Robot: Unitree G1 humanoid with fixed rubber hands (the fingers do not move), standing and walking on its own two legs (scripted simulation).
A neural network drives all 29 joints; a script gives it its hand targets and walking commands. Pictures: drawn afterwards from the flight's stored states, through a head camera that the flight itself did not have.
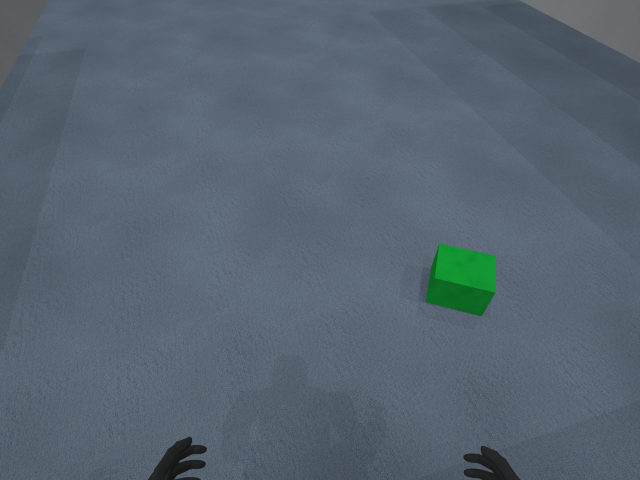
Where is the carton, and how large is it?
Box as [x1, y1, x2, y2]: [426, 244, 495, 315]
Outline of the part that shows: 439,244 430,271 426,301 481,315 495,292 495,256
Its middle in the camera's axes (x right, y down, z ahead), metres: +0.52 +0.15 +1.43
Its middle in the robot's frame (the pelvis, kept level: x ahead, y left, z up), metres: +0.92 -0.48 -0.68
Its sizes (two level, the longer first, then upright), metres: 0.200 0.166 0.150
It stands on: the floor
